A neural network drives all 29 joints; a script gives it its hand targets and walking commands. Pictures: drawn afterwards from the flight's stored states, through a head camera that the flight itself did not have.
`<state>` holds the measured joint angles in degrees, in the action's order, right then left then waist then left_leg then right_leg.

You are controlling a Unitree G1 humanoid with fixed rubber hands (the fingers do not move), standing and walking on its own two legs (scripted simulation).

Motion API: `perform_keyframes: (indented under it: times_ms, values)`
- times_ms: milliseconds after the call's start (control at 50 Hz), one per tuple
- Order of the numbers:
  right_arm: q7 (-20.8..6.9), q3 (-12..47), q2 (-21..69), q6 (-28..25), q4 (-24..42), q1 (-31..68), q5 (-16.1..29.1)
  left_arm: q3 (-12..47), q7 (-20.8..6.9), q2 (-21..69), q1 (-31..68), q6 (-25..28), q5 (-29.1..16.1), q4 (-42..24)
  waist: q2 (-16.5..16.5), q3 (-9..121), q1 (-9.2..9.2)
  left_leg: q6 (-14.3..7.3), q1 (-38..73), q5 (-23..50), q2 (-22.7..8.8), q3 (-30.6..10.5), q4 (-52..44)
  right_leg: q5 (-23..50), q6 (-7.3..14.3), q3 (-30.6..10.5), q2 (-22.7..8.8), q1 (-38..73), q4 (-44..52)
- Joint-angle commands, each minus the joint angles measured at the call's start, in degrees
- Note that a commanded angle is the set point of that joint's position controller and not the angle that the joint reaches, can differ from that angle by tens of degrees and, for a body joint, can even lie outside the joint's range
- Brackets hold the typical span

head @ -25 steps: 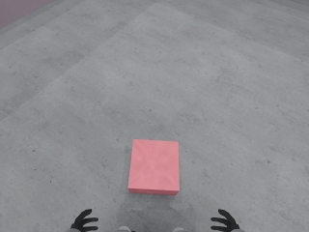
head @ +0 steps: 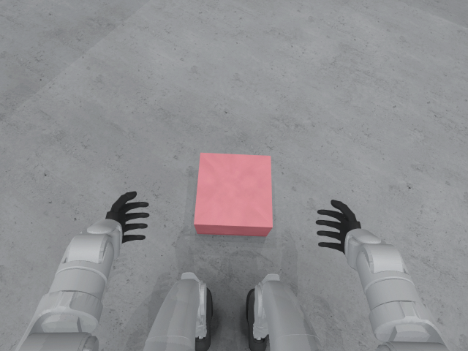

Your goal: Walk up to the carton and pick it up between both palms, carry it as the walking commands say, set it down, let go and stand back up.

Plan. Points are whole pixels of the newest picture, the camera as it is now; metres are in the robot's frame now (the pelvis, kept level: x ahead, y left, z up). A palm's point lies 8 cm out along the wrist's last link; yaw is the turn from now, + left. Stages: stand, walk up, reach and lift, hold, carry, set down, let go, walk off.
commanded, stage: reach and lift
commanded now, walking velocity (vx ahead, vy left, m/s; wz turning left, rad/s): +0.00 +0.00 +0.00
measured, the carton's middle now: (233, 195) +0.58 -0.02 -0.61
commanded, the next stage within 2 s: none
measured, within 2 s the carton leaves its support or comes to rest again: neither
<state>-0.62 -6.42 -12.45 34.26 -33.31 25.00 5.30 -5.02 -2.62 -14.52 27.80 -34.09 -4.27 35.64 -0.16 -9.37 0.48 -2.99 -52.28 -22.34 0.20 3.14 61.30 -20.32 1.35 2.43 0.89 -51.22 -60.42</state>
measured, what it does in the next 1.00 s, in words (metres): stands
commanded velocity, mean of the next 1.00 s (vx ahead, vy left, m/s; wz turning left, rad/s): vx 0.00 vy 0.00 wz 0.00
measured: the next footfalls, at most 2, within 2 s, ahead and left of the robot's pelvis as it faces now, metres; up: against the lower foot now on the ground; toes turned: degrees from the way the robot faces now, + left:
none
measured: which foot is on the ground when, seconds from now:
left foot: down 0.00-1.00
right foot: down 0.00-1.00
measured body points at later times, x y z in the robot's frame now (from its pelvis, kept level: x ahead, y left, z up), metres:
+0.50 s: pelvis +0.03 +0.01 -0.02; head +0.29 +0.03 +0.35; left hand +0.51 +0.23 -0.13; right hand +0.48 -0.21 -0.12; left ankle +0.11 +0.09 -0.65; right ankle +0.10 -0.10 -0.65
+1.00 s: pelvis +0.03 -0.01 -0.04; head +0.37 +0.01 +0.25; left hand +0.59 +0.24 -0.16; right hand +0.57 -0.23 -0.16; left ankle +0.11 +0.09 -0.65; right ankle +0.10 -0.10 -0.65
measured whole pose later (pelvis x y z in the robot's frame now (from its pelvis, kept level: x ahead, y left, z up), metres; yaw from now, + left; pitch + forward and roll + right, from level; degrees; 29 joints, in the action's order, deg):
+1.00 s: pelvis +0.03 -0.01 -0.04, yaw +0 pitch +46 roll -1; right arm -0.7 -18.9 -19.3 13.9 -47.7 69.2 3.2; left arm -18.1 -6.6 -26.9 74.0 -13.7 -0.7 53.0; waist 1.1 -2.3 2.2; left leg -2.2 -92.0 -16.3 0.1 1.7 61.9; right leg -17.3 2.1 3.2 1.4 -90.8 -61.7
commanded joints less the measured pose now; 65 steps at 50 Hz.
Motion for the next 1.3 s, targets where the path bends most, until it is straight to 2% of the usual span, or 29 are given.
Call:
perform_keyframes:
  times_ms: [0,20,60,140,160,180,260,300,320,340,360,400,440,460,480,500,520,540,560,660,680,700,760,840,920,1000,1160,1240,1280]
  values:
    - [1.31,-3.26,-5.10,-0.17,-2.73,15.19,-2.25,-4.27,0.07,-7.59,13.56,0.37,1.40,2.88,-0.69,27.25,-0.32,0.59,6.49,-13.86,-1.21,-5.16,-11.67,-11.67,-1.07,-3.90,-0.75,9.60,8.56]
    - [1.80,-4.23,-5.09,-0.91,-0.66,17.26,-2.71,-3.49,-0.38,-7.09,17.40,0.96,1.88,2.92,-0.63,29.89,0.87,0.78,8.45,-10.07,-0.92,-5.09,-11.40,-7.65,-1.19,-3.54,-0.13,8.51,9.39]
    - [2.49,-4.65,-6.12,-1.10,-3.45,25.03,-2.35,-4.61,-0.94,-11.99,25.72,2.20,1.91,5.43,1.90,33.61,0.04,0.63,5.70,-11.55,-0.95,-5.18,-9.59,-10.55,-1.17,-2.33,-0.42,10.34,8.02]
    - [3.30,-5.76,-5.24,-3.84,-3.35,30.93,-2.45,-3.82,-1.36,-10.98,33.13,4.79,2.10,6.07,-0.70,35.80,1.62,1.08,5.23,-8.56,-0.68,-4.91,-9.76,-8.61,-1.46,-2.73,-0.07,7.01,8.06]
    - [3.55,-5.59,-5.28,-4.60,-2.16,33.89,-1.97,-4.26,-1.31,-13.28,35.02,5.33,2.49,6.77,0.83,40.22,0.12,1.65,4.28,-6.54,0.11,-4.17,-7.95,-7.36,-1.45,-2.97,0.28,8.12,8.20]
    - [3.82,-5.35,-6.08,-4.96,-3.39,35.03,-1.06,-3.43,-1.46,-11.74,36.28,5.80,1.27,8.97,1.52,41.27,1.67,1.37,4.51,-6.52,0.24,-4.23,-7.37,-7.80,-1.41,-2.23,0.33,8.19,8.01]
    - [3.65,-7.34,-6.18,-7.84,-6.48,34.45,-1.21,-3.11,-0.72,-12.13,38.48,8.06,1.63,8.82,-4.81,53.32,1.74,2.30,11.40,1.61,0.43,-5.65,-7.57,0.38,-2.07,-0.89,0.64,2.67,6.30]
    - [3.26,-6.25,-7.28,-10.39,-3.88,37.32,0.08,-3.83,-0.01,-14.83,40.18,10.21,1.31,6.70,-1.95,57.12,0.74,2.71,10.68,7.74,0.71,-6.14,-6.48,3.82,-2.22,-0.51,1.23,2.30,5.15]
    - [3.45,-8.96,-8.84,-11.67,-3.65,34.67,-0.84,-3.09,-0.15,-13.24,38.86,11.30,1.85,8.08,-4.94,57.69,2.99,3.23,11.70,11.34,0.43,-6.20,-6.29,6.74,-2.32,-0.20,1.52,0.30,5.59]
    - [3.23,-8.20,-9.67,-13.08,-5.40,34.88,-0.25,-4.51,0.08,-14.06,41.36,12.40,1.23,8.22,-6.65,62.82,2.19,4.05,12.53,16.89,1.38,-5.47,-4.06,11.04,-1.96,-1.08,1.65,1.24,5.31]
    - [2.97,-8.51,-9.57,-14.38,-4.48,33.99,-0.50,-3.52,0.24,-14.22,41.34,13.56,0.49,6.53,-4.62,67.47,3.41,3.66,14.88,20.86,1.29,-6.07,-3.80,14.20,-2.20,-0.86,1.66,2.39,3.82]
    - [2.41,-9.23,-9.43,-17.30,-6.82,32.84,-0.09,-3.22,0.46,-13.42,40.85,15.86,0.12,8.95,-5.91,66.30,5.06,3.53,14.44,25.80,0.72,-7.72,-3.11,15.48,-1.66,-1.11,2.19,-5.96,4.38]
    - [1.49,-10.27,-10.11,-19.71,-7.69,30.28,-1.24,-4.91,0.79,-12.22,35.83,18.22,0.48,11.10,-4.54,69.12,3.47,3.29,18.10,31.65,0.91,-8.74,-3.67,17.73,-1.70,-1.48,2.16,-7.78,4.27]
    - [0.96,-9.49,-8.35,-20.33,-10.86,27.72,-0.73,-4.79,0.57,-11.48,35.59,19.22,0.84,11.04,-7.21,67.03,2.96,3.29,17.49,35.29,0.85,-8.77,-3.06,19.43,-1.37,-1.84,1.96,-11.17,4.32]
    - [0.32,-8.93,-9.08,-21.82,-6.87,30.31,0.80,-6.04,0.86,-11.66,35.51,20.49,0.89,9.26,-4.21,67.95,2.55,2.86,18.74,38.04,0.30,-10.38,-3.00,19.91,-1.35,-1.77,2.23,-13.30,4.86]
    - [0.16,-11.26,-11.23,-22.95,-8.74,31.63,0.66,-5.31,0.86,-10.95,37.54,21.47,0.83,10.58,-7.96,66.47,3.07,3.50,19.79,39.94,-0.24,-10.42,-2.98,19.10,-1.35,-1.35,2.05,-18.90,5.06]
    - [-0.23,-11.03,-11.60,-23.81,-9.40,31.85,-0.12,-7.52,0.97,-12.37,38.37,22.31,1.53,9.85,-7.58,67.57,1.61,3.20,20.37,41.39,-0.11,-10.90,-2.30,19.85,-1.09,-2.26,2.29,-19.16,5.05]
    - [-0.61,-10.89,-12.77,-24.76,-8.01,38.16,0.29,-6.87,1.42,-11.81,43.15,22.89,0.67,9.45,-7.88,67.57,3.85,3.08,20.64,43.35,-0.89,-11.84,-1.30,19.23,-0.89,-2.57,2.17,-24.54,4.15]
    - [-1.05,-10.18,-12.95,-25.27,-9.81,40.36,0.89,-6.80,1.59,-11.66,45.23,23.00,-0.08,9.40,-7.15,68.07,2.42,3.08,21.13,43.82,-0.94,-12.16,-1.91,17.69,-0.67,-2.87,2.27,-26.03,4.07]
    - [-1.41,-10.12,-15.85,-25.47,-12.09,49.49,1.89,-9.12,1.53,-15.41,52.41,22.53,-0.17,12.52,-2.71,69.92,1.86,3.09,14.39,35.65,-0.78,-11.48,-0.91,16.87,-1.48,-3.28,1.17,-22.89,2.16]
    - [-1.39,-10.98,-17.63,-24.47,-12.14,51.97,2.01,-10.72,1.38,-17.69,54.90,21.96,0.99,13.61,-2.75,73.14,0.64,3.40,13.42,32.31,-0.11,-10.29,-0.40,16.17,-1.94,-3.33,1.15,-19.47,2.13]
    - [-1.66,-10.18,-17.25,-24.09,-10.47,55.59,1.75,-10.83,1.33,-18.57,57.11,21.50,0.67,12.80,1.30,72.01,0.70,2.98,11.10,28.01,0.02,-9.75,-1.30,14.50,-2.13,-2.37,1.06,-18.36,1.92]
    - [-0.96,-12.11,-18.49,-21.99,-14.13,58.35,0.87,-11.43,-0.26,-19.35,59.46,19.75,1.48,16.77,0.35,73.29,0.88,2.82,6.63,23.16,0.67,-7.92,-0.09,14.54,-2.45,-3.49,0.68,-13.22,1.72]
    - [-0.39,-13.02,-16.88,-20.18,-11.43,57.25,-1.46,-11.98,-2.53,-20.38,59.03,19.53,2.75,14.15,1.32,79.36,1.72,2.22,6.54,26.41,1.19,-6.90,-0.47,20.99,-2.92,-2.69,1.17,-4.87,0.77]
    - [0.00,-13.96,-15.59,-21.34,-7.61,54.65,-2.53,-14.01,-4.29,-21.87,59.65,21.66,3.54,8.89,-2.17,83.47,1.87,1.84,8.56,37.98,1.82,-6.16,1.83,29.36,-2.67,-3.49,1.97,-5.26,0.33]
    - [0.67,-14.35,-13.91,-22.96,-6.20,52.33,-2.71,-15.22,-5.15,-21.72,57.25,23.62,4.39,9.30,-4.36,78.54,1.37,1.78,2.99,38.15,1.60,-5.74,3.24,30.98,-2.41,-4.75,1.63,-8.54,-1.50]
    - [1.55,-13.93,-10.24,-20.73,-14.83,57.83,-3.60,-14.78,-6.95,-21.08,63.10,22.09,5.26,22.21,-3.63,59.66,0.52,2.72,-19.35,9.46,0.61,-4.18,11.84,4.47,-3.47,-3.88,1.17,-26.24,-10.53]
    - [2.75,-15.01,-14.16,-19.49,-13.74,65.19,-4.51,-13.80,-6.49,-22.50,69.47,20.60,3.57,22.00,0.21,62.32,2.10,3.26,-26.25,3.42,1.54,-3.88,15.79,-0.26,-3.43,-3.22,1.49,-22.80,-15.95]
    - [3.86,-15.04,-15.26,-19.21,-10.24,67.16,-4.53,-13.37,-5.55,-24.84,71.54,20.63,3.91,20.47,-0.31,68.70,1.30,3.45,-25.70,4.96,2.57,-3.01,19.23,4.10,-3.61,-3.03,2.02,-19.29,-19.18]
